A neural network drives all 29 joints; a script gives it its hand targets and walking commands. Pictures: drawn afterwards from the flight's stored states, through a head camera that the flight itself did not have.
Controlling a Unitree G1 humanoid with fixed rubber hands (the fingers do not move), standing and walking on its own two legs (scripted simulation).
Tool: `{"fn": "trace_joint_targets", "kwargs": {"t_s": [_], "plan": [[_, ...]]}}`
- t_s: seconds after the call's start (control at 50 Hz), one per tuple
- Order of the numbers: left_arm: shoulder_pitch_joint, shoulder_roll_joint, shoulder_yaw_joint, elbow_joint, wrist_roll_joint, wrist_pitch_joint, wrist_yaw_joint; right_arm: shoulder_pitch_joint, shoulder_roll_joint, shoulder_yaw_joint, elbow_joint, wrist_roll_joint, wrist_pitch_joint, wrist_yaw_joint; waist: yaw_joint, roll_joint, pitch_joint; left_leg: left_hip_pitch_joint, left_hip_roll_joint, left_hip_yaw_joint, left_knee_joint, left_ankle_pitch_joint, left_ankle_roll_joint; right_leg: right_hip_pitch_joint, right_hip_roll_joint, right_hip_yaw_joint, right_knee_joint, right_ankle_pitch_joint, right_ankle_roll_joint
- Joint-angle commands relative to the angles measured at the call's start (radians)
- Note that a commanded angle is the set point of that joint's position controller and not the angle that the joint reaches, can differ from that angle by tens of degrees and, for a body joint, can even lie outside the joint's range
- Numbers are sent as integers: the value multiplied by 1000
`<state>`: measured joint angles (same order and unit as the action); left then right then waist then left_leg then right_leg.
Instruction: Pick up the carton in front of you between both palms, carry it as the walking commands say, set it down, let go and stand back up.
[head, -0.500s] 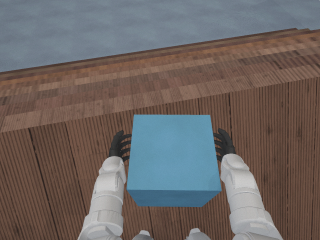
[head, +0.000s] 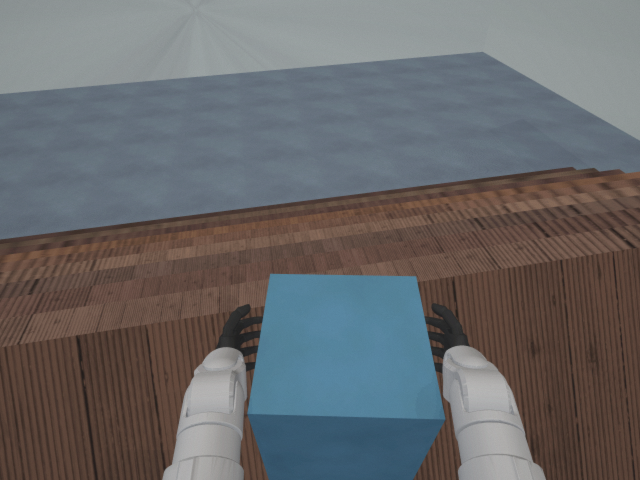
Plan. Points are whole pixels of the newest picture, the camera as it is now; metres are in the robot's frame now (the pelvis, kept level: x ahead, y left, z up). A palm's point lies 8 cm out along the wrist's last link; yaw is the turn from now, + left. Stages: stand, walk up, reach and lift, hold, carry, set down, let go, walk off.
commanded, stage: reach and lift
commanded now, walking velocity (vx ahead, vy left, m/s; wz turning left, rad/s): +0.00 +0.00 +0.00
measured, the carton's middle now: (340, 382) +0.29 +0.00 -0.05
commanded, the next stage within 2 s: hold in 0.86 s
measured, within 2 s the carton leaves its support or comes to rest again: neither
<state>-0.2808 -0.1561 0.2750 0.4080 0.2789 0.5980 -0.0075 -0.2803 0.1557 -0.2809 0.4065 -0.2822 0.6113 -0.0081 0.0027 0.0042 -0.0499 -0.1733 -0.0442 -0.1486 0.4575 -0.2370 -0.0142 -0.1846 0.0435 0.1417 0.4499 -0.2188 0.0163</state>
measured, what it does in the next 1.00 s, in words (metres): stands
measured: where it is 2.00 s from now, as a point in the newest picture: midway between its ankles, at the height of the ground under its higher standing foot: outside the picture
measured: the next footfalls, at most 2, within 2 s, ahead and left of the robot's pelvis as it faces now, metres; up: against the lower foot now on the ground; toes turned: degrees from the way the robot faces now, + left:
none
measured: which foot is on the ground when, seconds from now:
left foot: down 0.00-1.00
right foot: down 0.00-1.00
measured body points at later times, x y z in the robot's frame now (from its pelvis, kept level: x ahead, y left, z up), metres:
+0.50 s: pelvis +0.00 +0.00 +0.00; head -0.02 +0.00 +0.45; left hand +0.31 +0.15 +0.03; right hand +0.31 -0.15 +0.02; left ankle +0.01 +0.13 -0.74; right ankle +0.02 -0.13 -0.74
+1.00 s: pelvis +0.01 +0.00 +0.01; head -0.04 +0.00 +0.45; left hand +0.30 +0.15 +0.05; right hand +0.30 -0.15 +0.05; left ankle +0.01 +0.13 -0.74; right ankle +0.02 -0.13 -0.74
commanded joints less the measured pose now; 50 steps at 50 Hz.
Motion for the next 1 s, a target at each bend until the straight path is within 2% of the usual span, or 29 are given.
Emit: {"fn": "trace_joint_targets", "kwargs": {"t_s": [0.0,0.2,0.58,0.82,0.92,0.98], "plan": [[-527,-974,-516,14,-205,-16,-245,-543,959,530,-3,218,-24,257,-4,0,-147,-4,-41,83,-81,38,5,57,47,-84,-67,25,-10],[-568,-966,-519,7,-202,-8,-247,-584,972,541,-4,221,-16,258,5,-5,-198,26,-45,92,-83,56,6,96,46,-83,-70,50,-3],[-435,-940,-567,-111,-232,35,-236,-453,936,581,-122,250,26,246,0,-2,-205,118,-54,82,-118,253,-8,175,56,-76,-109,240,7],[-419,-935,-582,-155,-247,65,-231,-440,915,593,-169,261,53,247,0,3,-184,141,-53,77,-132,268,-12,180,60,-75,-122,238,4],[-423,-940,-647,-245,-287,95,-225,-447,923,664,-259,302,81,242,-1,-1,-235,182,-52,72,-137,328,-14,218,62,-72,-127,294,10],[-400,-904,-615,-231,-270,126,-220,-420,892,634,-248,286,114,236,0,1,-167,167,-51,74,-157,271,-10,208,58,-72,-147,243,8]]}}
